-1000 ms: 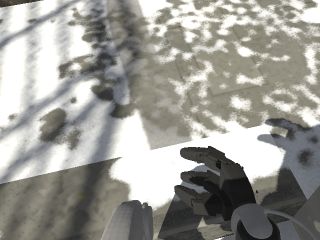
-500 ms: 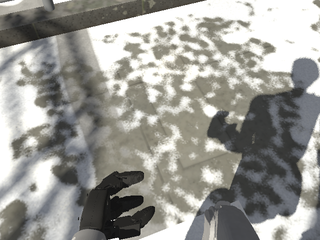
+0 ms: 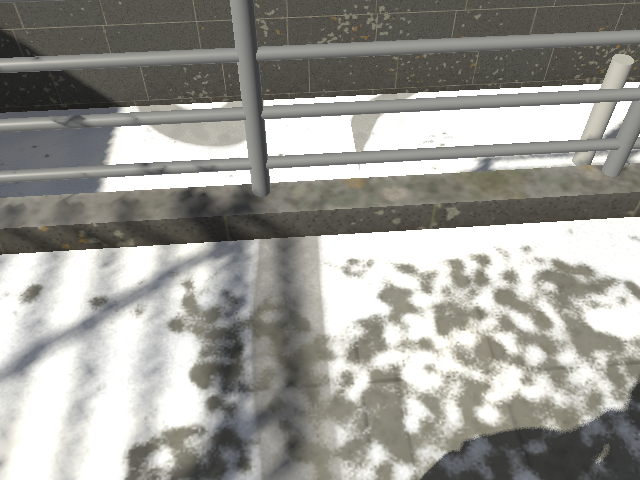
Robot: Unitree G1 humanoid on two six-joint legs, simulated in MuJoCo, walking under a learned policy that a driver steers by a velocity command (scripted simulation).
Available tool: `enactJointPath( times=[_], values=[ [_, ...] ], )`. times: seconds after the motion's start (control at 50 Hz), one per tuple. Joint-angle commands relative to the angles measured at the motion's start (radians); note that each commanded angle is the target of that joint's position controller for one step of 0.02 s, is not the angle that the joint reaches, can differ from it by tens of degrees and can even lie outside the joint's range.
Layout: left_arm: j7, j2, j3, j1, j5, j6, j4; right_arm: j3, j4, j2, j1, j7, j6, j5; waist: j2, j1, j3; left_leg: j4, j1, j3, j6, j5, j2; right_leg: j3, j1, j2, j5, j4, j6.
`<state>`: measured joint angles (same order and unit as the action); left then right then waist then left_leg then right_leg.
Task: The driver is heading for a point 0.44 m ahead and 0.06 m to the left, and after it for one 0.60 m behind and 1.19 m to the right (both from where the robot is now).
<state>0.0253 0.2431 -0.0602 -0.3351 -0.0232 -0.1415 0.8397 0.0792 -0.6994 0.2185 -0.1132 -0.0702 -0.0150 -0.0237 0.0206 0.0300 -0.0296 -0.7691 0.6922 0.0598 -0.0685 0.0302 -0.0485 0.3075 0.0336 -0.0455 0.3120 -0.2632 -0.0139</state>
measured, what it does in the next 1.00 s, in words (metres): walks ahead: left foot, then right foot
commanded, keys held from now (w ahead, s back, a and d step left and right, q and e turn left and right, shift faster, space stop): w+q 0.28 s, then w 0.04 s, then e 0.68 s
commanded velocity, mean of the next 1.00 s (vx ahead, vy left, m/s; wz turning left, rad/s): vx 0.27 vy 0.00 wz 0.01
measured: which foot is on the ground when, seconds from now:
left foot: up 0.00-0.08, down 0.10-0.62, up 0.64-1.00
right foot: down 0.00-0.12, up 0.14-0.60, down 0.62-1.00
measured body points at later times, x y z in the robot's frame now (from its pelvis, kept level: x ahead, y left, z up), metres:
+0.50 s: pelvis +0.29 +0.06 +0.00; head +0.31 +0.08 +0.45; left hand +0.42 +0.32 -0.11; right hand +0.35 -0.20 -0.12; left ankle +0.18 +0.09 -0.74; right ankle +0.50 -0.04 -0.69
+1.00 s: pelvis +0.43 +0.06 +0.00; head +0.44 +0.03 +0.45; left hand +0.51 +0.35 -0.10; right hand +0.56 -0.21 -0.12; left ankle +0.47 +0.24 -0.68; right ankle +0.52 +0.02 -0.74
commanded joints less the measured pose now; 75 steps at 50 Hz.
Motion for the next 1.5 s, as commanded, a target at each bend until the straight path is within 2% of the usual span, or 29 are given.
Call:
enactJointPath(
  times=[0.02,0.06,0.1,0.12,0.14,0.16,0.2,0.26,0.34,0.4,0.48,0.58,0.6,0.62,0.64,0.66,0.72,0.8,0.92,1.06,1.12,1.18,1.24,1.26,1.28,1.3,1.32,1.38,1.5],
  values=[
    [0.022,0.171,-0.036,0.034,0.011,0.007,-0.02,0.022,0.08,0.067,0.027,0.01,0.009,-0.02,-0.139,-0.041,0.04,0.143,-0.16,0.084,-0.052,0.158,0.07,-0.039,0.059,-0.233,-0.836,-0.003,0.123],
    [0.022,0.203,-0.046,0.048,0.013,0.041,-0.02,0.039,0.048,0.114,-0.111,0.02,0.018,0.005,-0.162,-0.105,-0.024,0.192,-0.256,0.089,-0.097,0.265,0.129,-0.027,0.129,-0.24,-1.024,-0.238,0.123],
    [0.01,0.169,-0.039,0.037,-0.017,0.078,-0.029,0.058,-0.037,0.159,-0.359,0.048,0.048,-0.002,-0.052,-0.192,-0.107,0.235,-0.582,-0.079,-0.13,0.362,0.098,-0.009,-0.133,-0.213,-0.671,-0.706,0.085],
    [-0.007,0.051,-0.013,0.007,-0.003,0.07,-0.088,0.08,-0.003,0.259,-0.3,0.062,0.051,-0.023,0.233,-0.12,-0.13,0.316,-0.747,-0.488,-0.218,0.497,-0.1,0.004,-0.512,-0.077,-0.145,-1.03,0.046],
    [-0.031,0.073,-0.016,0.058,-0.016,0.045,-0.136,0.075,0.04,0.274,-0.232,0.058,0.05,0.001,0.22,-0.083,-0.196,0.495,-0.803,-0.912,-0.287,0.426,-0.206,-0.236,-0.695,0.06,0.207,-1.184,0.011],
    [-0.042,0.098,-0.022,0.129,0.006,0.033,-0.155,0.079,0.038,0.276,-0.237,0.053,0.053,-0.007,0.09,-0.094,-0.137,0.49,-0.774,-0.766,-0.268,0.272,-0.193,-0.325,-0.766,0.013,0.121,-1.207,0.02],
    [-0.03,0.071,0.004,0.142,-0.006,0.021,-0.162,0.05,0.023,0.191,-0.216,0.064,0.075,0.009,-0.049,-0.046,-0.063,0.479,-0.607,-0.527,-0.197,0.06,-0.145,-0.362,-0.706,-0.074,-0.036,-1.008,0.025],
    [-0.027,0.095,0.009,0.111,-0.036,0.063,-0.148,0.027,0.019,0.15,-0.234,0.069,0.101,0.028,0.021,-0.025,-0.053,0.508,-0.543,-0.422,-0.199,-0.167,-0.083,-0.344,-0.642,-0.077,-0.006,-0.914,-0.007],
    [-0.027,0.062,0.023,0.201,-0.024,0.092,-0.181,0.018,-0.013,0.152,-0.335,0.07,0.097,0.011,-0.001,-0.062,0.013,0.55,-0.602,-0.373,-0.182,-0.253,-0.081,-0.323,-0.766,-0.08,-0.122,-0.745,-0.024],
    [-0.032,0.054,0.028,0.245,-0.01,0.108,-0.192,0.002,-0.057,0.14,-0.385,0.075,0.082,0.012,0.044,-0.083,0.054,0.491,-0.627,-0.242,-0.084,-0.614,-0.036,-0.263,-0.743,-0.042,-0.211,-0.583,-0.016],
    [-0.035,0.026,0.049,0.323,0.021,0.105,-0.199,-0.011,-0.085,0.144,-0.39,0.09,0.059,0.0,0.075,-0.115,0.056,0.47,-0.635,-0.171,-0.026,-0.584,-0.017,-0.219,-0.633,0.02,-0.339,-0.367,0.01],
    [-0.023,0.125,0.014,0.055,0.004,0.075,-0.12,-0.005,-0.082,0.198,-0.255,0.121,0.078,-0.008,0.048,0.014,-0.018,0.268,-0.719,-0.154,-0.015,-0.769,-0.093,-0.272,-0.375,0.086,-0.284,-0.277,0.12],
    [-0.016,0.142,0.004,-0.058,0.001,0.064,-0.082,-0.002,-0.079,0.211,-0.217,0.121,0.083,0.0,0.015,0.074,-0.045,0.11,-0.694,-0.117,0.003,-0.729,-0.047,-0.27,-0.254,0.096,-0.35,-0.198,0.132],
    [-0.015,0.18,-0.009,-0.135,-0.007,0.056,-0.067,-0.006,-0.047,0.202,-0.204,0.115,0.089,0.006,-0.051,0.102,-0.116,-0.159,-0.567,-0.08,0.013,-0.453,0.035,-0.402,-0.079,-0.003,-0.636,-0.221,0.176],
    [-0.02,0.257,-0.024,-0.103,-0.013,0.061,-0.089,-0.022,-0.028,0.087,-0.369,0.111,0.078,0.033,-0.326,-0.014,-0.199,-0.581,-0.205,-0.021,0.094,0.519,0.228,-0.804,0.18,-0.33,-1.229,-0.26,0.396],
    [-0.026,0.207,-0.024,-0.043,0.047,0.08,-0.113,-0.02,-0.05,0.154,-0.387,0.106,0.069,-0.017,-0.226,-0.032,-0.33,-0.631,-0.194,-0.138,0.063,0.502,0.191,-0.981,0.147,-0.333,-1.05,-0.138,0.431],
    [-0.02,0.112,0.002,0.086,0.032,0.104,-0.147,-0.017,-0.017,0.183,-0.209,0.104,0.039,-0.021,0.015,-0.052,-0.082,-0.518,-0.159,-0.139,0.074,0.363,0.076,-0.734,-0.156,-0.175,-0.455,-0.001,0.313],
    [-0.024,0.147,-0.013,0.057,0.02,0.117,-0.119,-0.04,-0.006,0.113,-0.242,0.1,-0.026,-0.02,-0.063,-0.078,-0.072,-0.384,-0.243,-0.118,0.106,0.341,0.088,-0.635,-0.289,-0.072,-0.423,0.007,0.225],
    [-0.014,0.206,-0.047,0.041,0.026,0.144,-0.12,-0.025,0.027,0.16,-0.114,0.103,-0.052,-0.022,-0.118,-0.03,-0.005,-0.255,-0.135,-0.144,0.116,0.285,0.06,-0.767,-0.319,-0.058,0.123,0.091,0.184],
    [-0.005,0.201,-0.061,0.046,0.013,0.148,-0.096,-0.033,0.045,0.164,-0.06,0.129,0.003,0.011,-0.12,0.019,-0.007,-0.092,-0.125,-0.163,0.105,0.299,0.075,-0.855,-0.201,-0.069,0.08,0.056,0.196],
    [-0.03,0.214,-0.069,0.038,0.009,0.169,-0.092,-0.033,0.048,0.168,-0.064,0.106,0.029,0.011,-0.173,0.033,-0.006,-0.037,-0.193,-0.159,0.077,0.346,0.082,-0.853,-0.22,-0.05,0.048,0.025,0.214],
    [-0.054,0.214,-0.069,0.046,0.008,0.183,-0.091,-0.034,0.044,0.153,-0.11,0.098,0.037,0.02,-0.154,0.011,0.012,0.098,-0.321,-0.146,0.05,0.403,0.12,-0.894,-0.289,-0.036,-0.024,0.016,0.218],
    [-0.047,0.2,-0.059,0.102,0.029,0.179,-0.095,-0.019,0.021,0.186,-0.199,0.125,0.043,0.02,-0.138,-0.057,0.029,0.414,-0.555,-0.157,0.033,0.237,0.121,-0.886,-0.408,0.045,0.089,-0.018,0.098],
    [-0.042,0.176,-0.052,0.069,0.031,0.173,-0.101,-0.008,0.035,0.241,-0.181,0.134,0.042,0.005,-0.037,-0.037,-0.011,0.501,-0.633,-0.274,0.006,0.304,-0.019,-0.793,-0.468,0.11,0.207,-0.146,0.041],
    [-0.04,0.117,-0.039,0.027,0.04,0.163,-0.124,0.005,0.079,0.325,-0.131,0.135,0.027,0.002,0.149,-0.013,-0.064,0.581,-0.66,-0.53,-0.073,0.441,-0.274,-0.583,-0.534,0.229,0.222,-0.411,-0.005],
    [-0.038,0.206,-0.065,0.062,-0.002,0.157,-0.112,0.006,0.099,0.329,-0.027,0.129,0.017,-0.009,0.147,-0.013,0.036,0.603,-0.482,-0.563,-0.143,0.362,-0.313,-0.443,-0.608,0.237,0.203,-0.62,-0.012],
    [-0.045,0.246,-0.077,0.092,-0.015,0.163,-0.118,-0.003,0.077,0.271,-0.059,0.122,0.019,-0.009,0.1,-0.017,0.042,0.572,-0.421,-0.475,-0.147,0.253,-0.282,-0.44,-0.554,0.166,0.144,-0.738,-0.021],
    [-0.067,0.205,-0.063,0.012,0.007,0.193,-0.073,-0.023,0.084,0.195,-0.017,0.113,0.023,0.0,0.106,0.016,0.039,0.499,-0.465,-0.234,-0.11,-0.069,-0.149,-0.393,-0.556,0.147,0.073,-0.927,-0.027],
    [-0.081,0.165,-0.037,0.128,0.017,0.209,-0.124,-0.005,0.033,0.213,-0.152,0.108,0.019,-0.014,0.125,-0.065,0.019,0.417,-0.661,-0.167,-0.127,-0.304,-0.178,-0.341,-0.592,0.099,0.125,-0.742,-0.054]
  ],
)
Velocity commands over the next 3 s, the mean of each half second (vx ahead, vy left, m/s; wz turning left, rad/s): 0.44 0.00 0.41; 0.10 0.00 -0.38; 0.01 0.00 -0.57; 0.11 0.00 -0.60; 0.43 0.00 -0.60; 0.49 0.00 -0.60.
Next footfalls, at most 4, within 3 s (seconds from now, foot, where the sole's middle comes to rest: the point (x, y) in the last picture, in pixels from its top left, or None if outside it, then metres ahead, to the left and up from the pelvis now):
0.10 left None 0.21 0.10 -0.78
0.62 right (332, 467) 0.55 0.03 -0.78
1.26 left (245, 477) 0.53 0.21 -0.78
1.74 right None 0.41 0.03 -0.78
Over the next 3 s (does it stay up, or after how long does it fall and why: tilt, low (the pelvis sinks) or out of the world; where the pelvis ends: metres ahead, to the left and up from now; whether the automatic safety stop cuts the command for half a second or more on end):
stays up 0.74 -0.31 0.00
